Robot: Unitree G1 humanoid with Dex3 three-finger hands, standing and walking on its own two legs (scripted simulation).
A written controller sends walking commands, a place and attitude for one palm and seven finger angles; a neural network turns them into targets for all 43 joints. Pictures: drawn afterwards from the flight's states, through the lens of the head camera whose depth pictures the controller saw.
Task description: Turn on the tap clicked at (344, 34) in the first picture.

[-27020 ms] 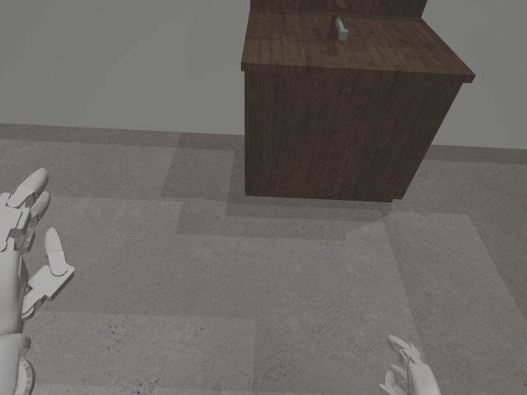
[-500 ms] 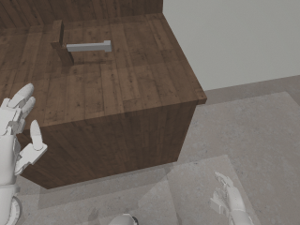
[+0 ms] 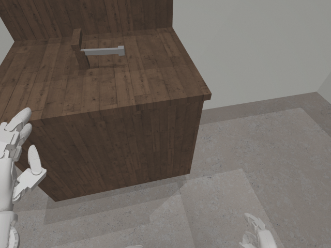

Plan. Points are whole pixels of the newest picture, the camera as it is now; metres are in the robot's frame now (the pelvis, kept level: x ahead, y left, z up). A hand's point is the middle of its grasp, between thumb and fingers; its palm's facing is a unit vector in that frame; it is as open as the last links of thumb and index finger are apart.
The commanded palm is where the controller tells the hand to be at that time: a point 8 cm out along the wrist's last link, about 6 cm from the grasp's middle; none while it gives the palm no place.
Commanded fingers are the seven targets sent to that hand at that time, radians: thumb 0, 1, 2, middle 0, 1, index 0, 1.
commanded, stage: stop stepping back and stand still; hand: left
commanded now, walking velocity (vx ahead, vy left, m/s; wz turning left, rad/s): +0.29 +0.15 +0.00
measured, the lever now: (121, 50) +0.80 +0.24 +0.07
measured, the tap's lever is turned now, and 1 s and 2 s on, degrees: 83 83 83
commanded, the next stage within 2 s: stand and check the lever's angle in 0.60 s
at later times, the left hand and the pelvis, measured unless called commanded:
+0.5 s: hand (2, 228) +0.12 +0.24 +0.17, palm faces +0.47 -0.81 -0.35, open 7.4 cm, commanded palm +0.07 +0.29 +0.18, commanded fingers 0.00 0.90 0.90 -0.20 -0.30 -0.20 -0.30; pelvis -0.07 -0.01 +0.00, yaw +5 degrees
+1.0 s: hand out of the picture +0.13 +0.27 +0.16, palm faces +0.49 -0.78 -0.40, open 7.4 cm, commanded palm +0.07 +0.30 +0.18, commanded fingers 0.00 0.90 0.90 -0.20 -0.30 -0.20 -0.30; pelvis -0.06 +0.00 +0.00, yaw +5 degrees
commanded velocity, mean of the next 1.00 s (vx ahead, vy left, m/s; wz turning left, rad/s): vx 0.09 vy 0.02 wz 0.00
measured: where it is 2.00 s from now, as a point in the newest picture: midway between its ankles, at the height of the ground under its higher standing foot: outside the picture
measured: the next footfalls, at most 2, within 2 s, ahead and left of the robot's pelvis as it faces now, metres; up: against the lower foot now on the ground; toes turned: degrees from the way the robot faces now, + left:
left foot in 0.14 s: +0.02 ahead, +0.13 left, +0.01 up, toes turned +4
right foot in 0.30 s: +0.02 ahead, -0.09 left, +0.00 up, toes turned +5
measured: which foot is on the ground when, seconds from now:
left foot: up 0.00-0.12, down 0.14-0.30, up 0.32-0.52, down 0.54-1.00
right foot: down 0.00-0.16, up 0.18-0.28, down 0.30-1.00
